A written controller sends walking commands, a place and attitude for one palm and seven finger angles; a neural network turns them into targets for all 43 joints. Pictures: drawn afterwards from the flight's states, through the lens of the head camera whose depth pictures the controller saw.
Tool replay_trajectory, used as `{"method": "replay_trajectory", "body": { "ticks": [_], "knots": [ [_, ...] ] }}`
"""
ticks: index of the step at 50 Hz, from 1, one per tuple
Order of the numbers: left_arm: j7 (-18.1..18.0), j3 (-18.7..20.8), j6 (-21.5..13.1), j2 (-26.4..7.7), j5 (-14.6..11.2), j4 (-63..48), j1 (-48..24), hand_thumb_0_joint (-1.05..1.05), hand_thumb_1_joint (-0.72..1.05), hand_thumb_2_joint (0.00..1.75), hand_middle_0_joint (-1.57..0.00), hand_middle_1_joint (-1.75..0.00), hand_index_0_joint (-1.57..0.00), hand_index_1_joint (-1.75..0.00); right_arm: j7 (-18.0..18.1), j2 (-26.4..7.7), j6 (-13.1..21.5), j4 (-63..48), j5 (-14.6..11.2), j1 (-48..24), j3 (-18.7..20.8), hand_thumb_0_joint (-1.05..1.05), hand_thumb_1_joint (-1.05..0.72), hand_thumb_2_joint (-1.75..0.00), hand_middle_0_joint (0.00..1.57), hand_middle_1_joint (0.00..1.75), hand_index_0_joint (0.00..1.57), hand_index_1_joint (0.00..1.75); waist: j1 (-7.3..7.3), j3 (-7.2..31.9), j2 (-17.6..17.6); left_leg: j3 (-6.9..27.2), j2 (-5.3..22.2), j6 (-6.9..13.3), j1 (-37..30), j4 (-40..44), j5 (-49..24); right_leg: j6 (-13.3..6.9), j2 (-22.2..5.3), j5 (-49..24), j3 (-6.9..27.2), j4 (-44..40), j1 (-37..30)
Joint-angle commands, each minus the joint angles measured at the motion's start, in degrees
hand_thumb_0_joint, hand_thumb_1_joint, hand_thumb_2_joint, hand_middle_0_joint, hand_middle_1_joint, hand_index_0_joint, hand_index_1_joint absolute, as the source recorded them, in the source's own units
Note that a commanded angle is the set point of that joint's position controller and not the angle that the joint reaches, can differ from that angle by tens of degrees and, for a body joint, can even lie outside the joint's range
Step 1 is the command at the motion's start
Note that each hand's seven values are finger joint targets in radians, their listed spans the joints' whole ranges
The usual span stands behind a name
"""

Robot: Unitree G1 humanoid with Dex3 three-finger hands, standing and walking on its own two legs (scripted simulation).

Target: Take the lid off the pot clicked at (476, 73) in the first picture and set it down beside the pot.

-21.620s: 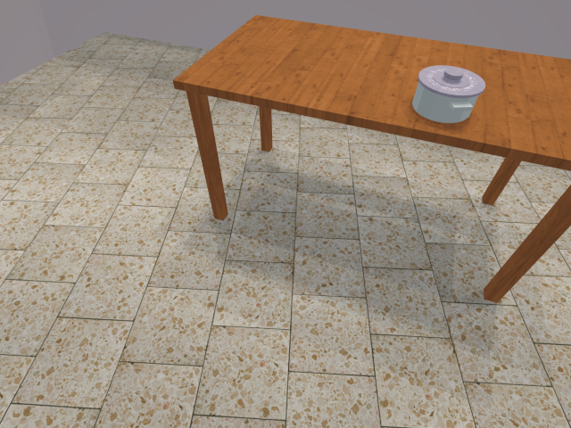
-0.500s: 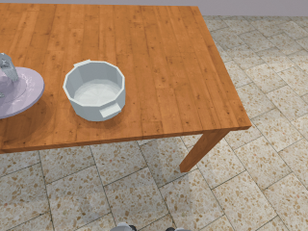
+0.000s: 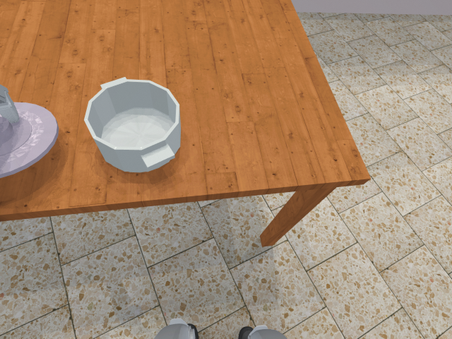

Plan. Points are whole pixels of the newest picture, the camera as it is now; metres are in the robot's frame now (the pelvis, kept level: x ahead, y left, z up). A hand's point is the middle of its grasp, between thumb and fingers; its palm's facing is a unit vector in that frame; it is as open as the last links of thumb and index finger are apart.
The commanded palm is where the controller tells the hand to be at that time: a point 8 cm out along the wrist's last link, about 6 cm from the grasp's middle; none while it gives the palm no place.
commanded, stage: lower the lid onto the table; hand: left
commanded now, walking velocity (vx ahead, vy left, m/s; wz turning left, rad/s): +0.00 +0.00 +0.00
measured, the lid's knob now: out of the picture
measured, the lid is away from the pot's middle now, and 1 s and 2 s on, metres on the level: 0.23 0.23 0.23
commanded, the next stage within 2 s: open the fingers wide in 0.50 s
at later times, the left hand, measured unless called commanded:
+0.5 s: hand out of the picture +0.44 +0.38 +0.04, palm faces -0.49 -0.14 -0.86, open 8.2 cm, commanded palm +0.51 +0.38 +0.09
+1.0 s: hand out of the picture +0.42 +0.38 +0.02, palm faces -0.48 -0.14 -0.87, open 8.2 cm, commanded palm +0.46 +0.37 +0.08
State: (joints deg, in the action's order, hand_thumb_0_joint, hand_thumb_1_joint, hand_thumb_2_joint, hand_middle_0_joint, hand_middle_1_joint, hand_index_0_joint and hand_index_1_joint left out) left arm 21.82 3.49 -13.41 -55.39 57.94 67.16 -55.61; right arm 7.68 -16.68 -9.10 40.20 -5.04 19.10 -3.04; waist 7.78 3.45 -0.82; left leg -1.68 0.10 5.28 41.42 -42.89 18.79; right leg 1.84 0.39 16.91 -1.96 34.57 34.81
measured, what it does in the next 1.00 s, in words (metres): stands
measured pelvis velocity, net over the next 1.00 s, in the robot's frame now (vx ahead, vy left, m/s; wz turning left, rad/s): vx -0.02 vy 0.01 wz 0.00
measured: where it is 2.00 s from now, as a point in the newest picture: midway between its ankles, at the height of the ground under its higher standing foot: outside the picture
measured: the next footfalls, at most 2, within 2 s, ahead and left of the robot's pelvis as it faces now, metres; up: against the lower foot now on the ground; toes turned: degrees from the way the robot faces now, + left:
none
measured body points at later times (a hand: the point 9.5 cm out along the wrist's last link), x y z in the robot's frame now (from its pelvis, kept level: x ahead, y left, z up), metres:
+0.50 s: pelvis -0.01 +0.00 -0.01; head +0.12 +0.04 +0.42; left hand +0.46 +0.38 +0.09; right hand -0.02 -0.28 -0.11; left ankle +0.01 +0.05 -0.71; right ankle -0.01 -0.16 -0.71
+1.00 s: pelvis -0.02 +0.01 -0.01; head +0.09 +0.05 +0.42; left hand +0.44 +0.38 +0.07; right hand +0.01 -0.27 -0.12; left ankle +0.01 +0.05 -0.71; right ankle -0.01 -0.16 -0.71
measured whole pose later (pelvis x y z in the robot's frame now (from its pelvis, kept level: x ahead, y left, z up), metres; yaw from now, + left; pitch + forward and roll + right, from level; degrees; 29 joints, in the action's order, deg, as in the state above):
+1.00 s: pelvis -0.02 +0.01 -0.01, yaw +0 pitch +18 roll -6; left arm 16.8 3.2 -12.9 -50.9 58.7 65.4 -51.3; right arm 6.1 -15.9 -10.5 38.8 -4.3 18.1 -2.5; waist 7.1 4.3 -1.2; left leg -1.2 -0.3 6.2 45.7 -47.3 19.4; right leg 0.2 0.2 18.0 -2.3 38.9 38.8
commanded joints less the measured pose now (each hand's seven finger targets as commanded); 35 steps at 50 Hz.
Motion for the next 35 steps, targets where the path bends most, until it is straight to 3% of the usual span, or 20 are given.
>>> {"method": "replay_trajectory", "body": {
  "ticks": [1,2,5,8,9,10,13,15,16,19,22,24,26,27,28,29,30,31,33,35],
  "knots": [
    [-3.45,7.03,-1.41,-23.97,-0.47,-15.43,-25.50,0.00,0.62,1.00,-0.88,-1.11,-0.75,-1.06,1.33,-12.25,0.39,-2.18,0.76,8.63,4.34,0.00,-0.90,-0.90,0.20,0.30,0.20,0.30,-0.85,29.50,-16.06,5.87,1.84,-2.59,-35.67,1.27,-35.05,-3.95,3.97,-9.38,-2.67,-1.69,4.96],
    [-3.57,6.92,-1.37,-23.61,-0.63,-13.52,-24.33,0.00,0.62,1.00,-0.88,-1.11,-0.75,-1.06,1.47,-12.22,0.27,-2.38,0.73,8.59,4.17,0.00,-0.90,-0.90,0.20,0.30,0.20,0.30,-0.44,28.96,-14.06,5.71,1.57,-2.41,-34.07,1.13,-34.12,-3.80,4.04,-9.41,-2.56,-1.56,4.70],
    [-3.48,5.39,-1.30,-21.80,-1.21,-12.57,-24.06,0.00,0.62,1.00,-0.88,-1.11,-0.75,-1.06,1.40,-12.51,0.28,-2.07,0.59,8.68,4.10,0.00,-0.90,-0.90,0.20,0.30,0.20,0.30,0.11,26.89,-13.07,5.34,1.65,-2.01,-32.49,1.04,-32.19,-3.60,4.10,-8.86,-2.76,-1.23,5.81],
    [-3.31,3.10,-0.92,-20.31,-1.03,-9.72,-23.68,0.00,0.62,1.00,-0.88,-1.11,-0.75,-1.06,1.40,-12.59,0.39,-2.16,0.10,8.48,3.63,0.00,-0.90,-0.90,0.20,0.30,0.20,0.30,0.68,22.97,-10.90,4.85,1.33,-1.43,-27.35,1.60,-22.48,-3.80,4.10,-5.40,-2.71,-1.02,6.85],
    [-3.23,2.17,-1.47,-19.18,-1.06,-12.79,-25.33,0.00,0.62,1.00,-0.88,-1.11,-0.75,-1.06,1.44,-12.58,0.52,-2.27,0.01,8.28,3.61,0.00,-0.90,-0.90,0.20,0.30,0.20,0.30,0.29,24.11,-15.13,5.49,1.71,-1.94,-29.80,1.84,-25.24,-4.12,3.97,-5.25,-2.88,-0.59,8.27],
    [-3.67,3.95,-1.83,-21.38,-0.61,-14.61,-26.31,0.00,0.62,1.00,-0.88,-1.11,-0.75,-1.06,1.53,-12.74,0.47,-1.92,0.42,8.98,3.89,0.00,-0.90,-0.90,0.20,0.30,0.20,0.30,0.16,27.06,-16.55,6.18,2.04,-2.37,-32.57,1.42,-27.01,-4.08,4.09,-4.86,-2.80,-0.34,8.68],
    [-4.04,5.47,-2.15,-22.88,-1.04,-12.43,-24.67,0.00,0.62,1.00,-0.88,-1.11,-0.75,-1.06,1.96,-12.54,0.79,-2.24,0.45,8.96,3.69,0.00,-0.90,-0.90,0.20,0.30,0.20,0.30,0.74,27.70,-12.94,5.42,1.63,-1.58,-29.81,0.46,-24.95,-3.68,4.11,-6.06,-2.41,-0.13,7.09],
    [-4.08,4.67,-2.29,-22.07,-1.34,-11.88,-24.77,0.00,0.62,1.00,-0.88,-1.11,-0.75,-1.06,2.10,-12.67,0.88,-1.96,0.35,9.10,3.48,0.00,-0.90,-0.90,0.20,0.30,0.20,0.30,0.90,26.86,-13.70,5.76,1.88,-1.93,-29.86,0.46,-26.45,-3.74,4.26,-5.87,-2.75,0.52,8.37],
    [-4.43,6.01,-2.29,-23.83,-0.96,-13.03,-25.34,0.00,0.62,1.00,-0.88,-1.11,-0.75,-1.06,2.04,-12.88,0.71,-1.97,0.54,9.26,3.53,0.00,-0.90,-0.90,0.20,0.30,0.20,0.30,0.56,27.83,-13.90,5.92,1.83,-1.91,-29.70,0.17,-26.08,-3.76,4.16,-5.62,-2.63,0.60,8.20],
    [-5.02,4.82,-2.53,-22.41,-0.28,-12.60,-24.87,0.00,0.62,1.00,-0.88,-1.11,-0.75,-1.06,1.93,-12.49,0.91,-2.24,0.47,9.06,3.27,0.00,-0.90,-0.90,0.20,0.30,0.20,0.30,0.52,26.96,-16.41,6.26,1.94,-2.37,-30.28,-0.03,-27.09,-4.02,4.20,-4.83,-2.96,1.11,10.36],
    [-5.40,6.48,-1.93,-24.87,-0.17,-10.04,-23.86,0.00,0.62,1.00,-0.88,-1.11,-0.75,-1.06,1.94,-12.74,0.43,-2.47,0.71,9.13,3.01,0.00,-0.90,-0.90,0.20,0.30,0.20,0.30,0.65,27.03,-13.09,5.44,1.47,-1.77,-26.69,-1.00,-25.11,-3.79,4.34,-5.86,-2.56,1.73,8.49],
    [-5.33,6.13,-2.26,-23.84,-0.18,-13.11,-25.44,0.00,0.62,1.00,-0.88,-1.11,-0.75,-1.06,1.87,-12.70,0.35,-2.55,0.77,9.15,3.19,0.00,-0.90,-0.90,0.20,0.30,0.20,0.30,0.39,28.97,-16.44,6.19,1.97,-2.44,-29.75,-1.21,-29.89,-3.90,4.19,-6.71,-3.01,2.25,9.85],
    [-5.62,7.68,-2.05,-25.56,0.68,-10.76,-23.66,0.00,0.62,1.00,-0.88,-1.11,-0.75,-1.06,1.68,-12.69,-0.15,-2.53,1.26,9.78,3.32,0.00,-0.90,-0.90,0.20,0.30,0.20,0.30,0.36,29.65,-15.65,6.66,1.95,-2.94,-30.38,-2.47,-32.43,-3.78,4.63,-6.26,-3.09,2.65,11.05],
    [-5.48,6.48,-1.67,-24.19,0.53,-8.73,-23.03,0.00,0.62,1.00,-0.88,-1.11,-0.75,-1.06,1.58,-12.58,-0.31,-2.69,1.10,9.45,3.20,0.00,-0.90,-0.90,0.20,0.30,0.20,0.30,0.85,27.55,-13.67,6.05,1.78,-2.55,-27.90,-2.61,-29.86,-3.66,4.67,-5.94,-3.00,2.71,11.08],
    [-5.56,7.39,-1.60,-25.45,0.61,-9.23,-23.42,0.00,0.62,1.00,-0.88,-1.11,-0.75,-1.06,1.50,-12.85,-0.59,-2.69,1.20,9.39,3.18,0.00,-0.90,-0.90,0.20,0.30,0.20,0.30,0.65,27.62,-13.30,5.86,1.69,-2.19,-26.60,-2.60,-27.83,-3.66,4.55,-5.91,-2.92,2.76,10.34],
    [-5.37,6.30,-2.00,-23.78,0.57,-9.83,-23.47,0.00,0.62,1.00,-0.88,-1.11,-0.75,-1.06,1.57,-12.53,-0.53,-3.08,1.01,9.51,3.01,0.00,-0.90,-0.90,0.20,0.30,0.20,0.30,0.58,28.08,-14.41,6.23,1.73,-2.42,-27.64,-2.62,-30.50,-3.80,4.65,-6.34,-3.19,3.30,11.32],
    [-4.96,6.83,-1.25,-16.79,-0.26,-9.59,-10.29,0.00,0.62,1.00,-0.88,-1.11,-0.75,-1.06,-0.08,-11.03,-0.93,-4.76,1.49,9.91,4.83,0.00,-0.90,-0.90,0.20,0.30,0.20,0.30,-3.05,30.31,-17.08,7.24,1.62,-4.31,-32.78,-2.10,-38.08,-4.70,5.04,-6.77,-4.20,3.35,11.27],
    [-4.76,9.31,-1.82,-19.03,-0.65,-13.81,-9.86,0.00,0.61,0.99,-0.87,-1.10,-0.74,-1.06,-0.83,-11.74,-1.73,-4.72,1.84,9.11,5.30,0.00,-0.90,-0.90,0.20,0.30,0.20,0.30,-3.26,31.44,-17.16,7.44,2.23,-5.12,-35.06,-2.56,-41.46,-4.75,4.97,-7.64,-3.99,2.91,11.62],
    [-5.25,10.94,-1.38,-22.43,-1.13,-16.27,-16.30,0.00,0.59,0.96,-0.84,-1.10,-0.71,-1.06,-1.15,-12.05,-3.06,-4.33,1.83,8.54,5.39,0.00,-0.90,-0.90,0.20,0.30,0.20,0.30,-1.68,32.01,-12.49,6.80,1.90,-3.51,-31.67,-2.65,-37.09,-3.93,4.84,-8.89,-2.88,2.14,8.46],
    [-6.03,8.80,-1.16,-21.28,-0.37,-17.54,-20.91,0.00,0.56,0.93,-0.81,-1.09,-0.69,-1.05,-0.72,-11.82,-2.98,-3.64,1.65,8.93,5.33,0.00,-0.90,-0.90,0.20,0.30,0.20,0.30,-0.68,31.89,-15.87,7.82,2.27,-4.12,-34.70,-1.70,-37.89,-3.87,4.88,-6.64,-3.07,2.06,11.15]
  ]
}}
